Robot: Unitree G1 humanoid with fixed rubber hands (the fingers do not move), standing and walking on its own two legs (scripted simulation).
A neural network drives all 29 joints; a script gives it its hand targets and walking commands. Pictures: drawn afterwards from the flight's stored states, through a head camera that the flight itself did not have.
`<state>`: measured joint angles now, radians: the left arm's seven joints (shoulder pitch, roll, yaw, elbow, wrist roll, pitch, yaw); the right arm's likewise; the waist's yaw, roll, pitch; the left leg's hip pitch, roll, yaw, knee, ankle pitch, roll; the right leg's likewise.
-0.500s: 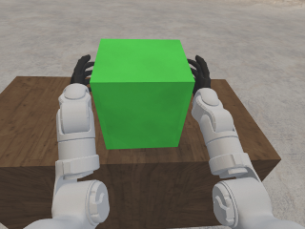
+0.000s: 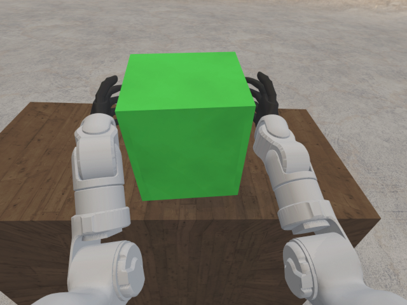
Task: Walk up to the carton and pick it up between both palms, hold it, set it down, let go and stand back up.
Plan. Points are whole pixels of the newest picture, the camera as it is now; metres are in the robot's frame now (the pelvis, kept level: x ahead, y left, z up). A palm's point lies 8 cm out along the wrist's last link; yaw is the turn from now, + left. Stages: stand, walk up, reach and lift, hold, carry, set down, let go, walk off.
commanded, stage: hold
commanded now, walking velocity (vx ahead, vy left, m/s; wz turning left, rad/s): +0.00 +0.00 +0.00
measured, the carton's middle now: (187, 128) +0.39 +0.01 +0.18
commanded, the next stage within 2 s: none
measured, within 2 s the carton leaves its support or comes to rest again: neither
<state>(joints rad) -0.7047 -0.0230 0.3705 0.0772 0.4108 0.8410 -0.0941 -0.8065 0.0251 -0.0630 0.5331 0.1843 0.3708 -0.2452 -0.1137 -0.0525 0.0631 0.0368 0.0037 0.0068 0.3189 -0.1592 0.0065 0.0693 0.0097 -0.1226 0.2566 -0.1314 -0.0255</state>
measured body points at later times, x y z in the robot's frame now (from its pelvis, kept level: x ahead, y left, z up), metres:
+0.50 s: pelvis +0.00 +0.00 +0.00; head -0.06 +0.03 +0.44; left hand +0.38 +0.15 +0.23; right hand +0.37 -0.14 +0.23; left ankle +0.03 +0.11 -0.75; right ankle +0.03 -0.10 -0.75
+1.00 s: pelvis +0.00 +0.00 +0.00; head -0.06 +0.02 +0.45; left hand +0.38 +0.16 +0.23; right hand +0.38 -0.13 +0.24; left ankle +0.03 +0.11 -0.75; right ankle +0.03 -0.10 -0.75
